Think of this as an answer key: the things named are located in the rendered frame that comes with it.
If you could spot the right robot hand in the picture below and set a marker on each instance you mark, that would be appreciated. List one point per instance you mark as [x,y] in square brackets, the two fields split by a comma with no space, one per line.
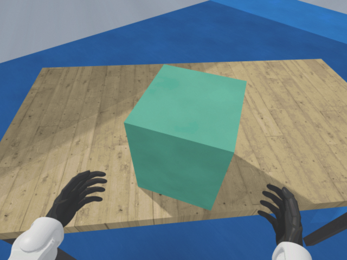
[287,224]

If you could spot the left robot hand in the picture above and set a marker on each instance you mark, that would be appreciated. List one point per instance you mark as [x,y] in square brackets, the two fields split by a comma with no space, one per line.
[73,196]

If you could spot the robot left forearm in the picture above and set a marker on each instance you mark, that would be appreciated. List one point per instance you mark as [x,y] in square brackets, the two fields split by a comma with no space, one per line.
[40,242]

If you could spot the robot right forearm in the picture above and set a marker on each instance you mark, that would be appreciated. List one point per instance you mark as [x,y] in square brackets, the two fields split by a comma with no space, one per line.
[290,251]

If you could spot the table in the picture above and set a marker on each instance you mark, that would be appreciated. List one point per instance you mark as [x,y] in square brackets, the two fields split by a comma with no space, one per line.
[292,133]

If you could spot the carton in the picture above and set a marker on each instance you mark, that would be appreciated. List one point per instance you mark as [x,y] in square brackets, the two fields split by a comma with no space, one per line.
[182,133]

